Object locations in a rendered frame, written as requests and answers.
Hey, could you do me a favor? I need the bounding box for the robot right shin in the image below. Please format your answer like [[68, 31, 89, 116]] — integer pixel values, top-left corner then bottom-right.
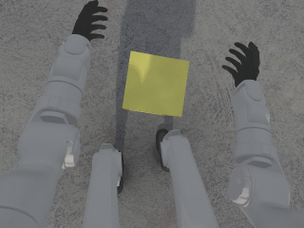
[[163, 129, 191, 149]]

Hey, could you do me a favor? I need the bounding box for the left robot forearm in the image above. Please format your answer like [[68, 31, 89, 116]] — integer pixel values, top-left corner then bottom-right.
[[17, 34, 91, 162]]

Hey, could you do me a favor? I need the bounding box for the robot left shin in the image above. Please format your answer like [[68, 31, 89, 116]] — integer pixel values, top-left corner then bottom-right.
[[92, 143, 121, 186]]

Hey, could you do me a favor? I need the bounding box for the robot left upper arm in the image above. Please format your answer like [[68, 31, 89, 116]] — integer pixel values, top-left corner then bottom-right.
[[0, 121, 81, 228]]

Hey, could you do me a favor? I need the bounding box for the robot right upper arm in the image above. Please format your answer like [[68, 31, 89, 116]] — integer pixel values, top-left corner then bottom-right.
[[227, 164, 304, 228]]

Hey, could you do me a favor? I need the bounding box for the left robot hand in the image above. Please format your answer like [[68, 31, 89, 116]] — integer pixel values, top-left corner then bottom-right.
[[71, 0, 108, 42]]

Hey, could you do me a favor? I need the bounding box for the robot shin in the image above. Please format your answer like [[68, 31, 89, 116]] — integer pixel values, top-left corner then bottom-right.
[[163, 129, 191, 149], [92, 143, 121, 186]]

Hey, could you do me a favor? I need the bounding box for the right robot hand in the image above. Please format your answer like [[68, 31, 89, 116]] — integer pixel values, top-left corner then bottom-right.
[[222, 42, 260, 87]]

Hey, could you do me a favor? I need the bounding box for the carton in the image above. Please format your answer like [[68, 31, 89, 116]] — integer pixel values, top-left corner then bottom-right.
[[122, 50, 190, 117]]

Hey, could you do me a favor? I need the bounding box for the right robot forearm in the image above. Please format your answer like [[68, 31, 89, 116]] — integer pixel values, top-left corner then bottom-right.
[[231, 79, 291, 203]]

